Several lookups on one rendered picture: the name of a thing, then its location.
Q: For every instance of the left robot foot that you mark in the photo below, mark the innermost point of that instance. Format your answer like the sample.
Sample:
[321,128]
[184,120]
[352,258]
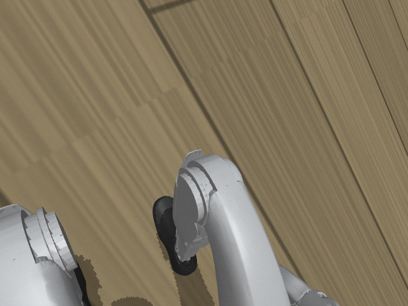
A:
[82,284]

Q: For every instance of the right robot foot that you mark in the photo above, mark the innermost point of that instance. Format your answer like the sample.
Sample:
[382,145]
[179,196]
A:
[163,219]

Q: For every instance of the right robot arm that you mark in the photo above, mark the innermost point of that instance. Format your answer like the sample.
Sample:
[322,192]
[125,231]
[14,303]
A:
[317,298]

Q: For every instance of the right robot hand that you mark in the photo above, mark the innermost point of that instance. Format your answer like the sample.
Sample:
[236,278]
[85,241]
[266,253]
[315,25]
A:
[296,288]

